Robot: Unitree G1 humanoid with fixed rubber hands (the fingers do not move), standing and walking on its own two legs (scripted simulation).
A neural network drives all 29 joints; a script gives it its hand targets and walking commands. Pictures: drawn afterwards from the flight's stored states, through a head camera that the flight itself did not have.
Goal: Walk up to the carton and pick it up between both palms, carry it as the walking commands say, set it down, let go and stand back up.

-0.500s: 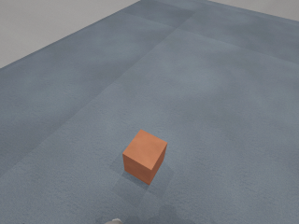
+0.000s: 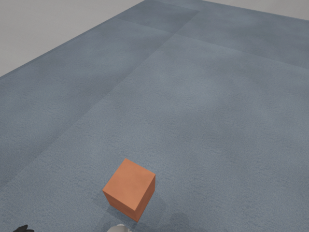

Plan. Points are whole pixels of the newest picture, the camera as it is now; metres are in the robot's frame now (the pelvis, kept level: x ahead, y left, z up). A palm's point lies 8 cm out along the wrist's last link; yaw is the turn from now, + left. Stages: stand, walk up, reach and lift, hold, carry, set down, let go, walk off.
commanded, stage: walk up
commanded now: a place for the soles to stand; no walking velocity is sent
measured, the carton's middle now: (131, 190) +0.46 +0.13 -0.63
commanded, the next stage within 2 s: none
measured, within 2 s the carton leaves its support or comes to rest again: neither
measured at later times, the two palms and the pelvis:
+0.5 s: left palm (38, 223) +0.18 +0.30 -0.08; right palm (273, 204) +0.23 -0.34 -0.09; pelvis +0.09 -0.02 +0.01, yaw +2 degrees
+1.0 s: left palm (24, 220) +0.18 +0.34 -0.07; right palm (271, 191) +0.25 -0.33 -0.06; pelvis +0.10 +0.00 +0.02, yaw +0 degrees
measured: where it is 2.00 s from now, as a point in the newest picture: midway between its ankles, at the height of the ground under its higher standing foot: outside the picture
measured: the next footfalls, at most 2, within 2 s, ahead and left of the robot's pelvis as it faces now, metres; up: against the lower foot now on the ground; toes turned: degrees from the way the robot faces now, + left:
left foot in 0.16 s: +0.18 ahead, +0.11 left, +0.00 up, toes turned +4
left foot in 1.24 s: +0.18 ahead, +0.25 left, +0.00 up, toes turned -4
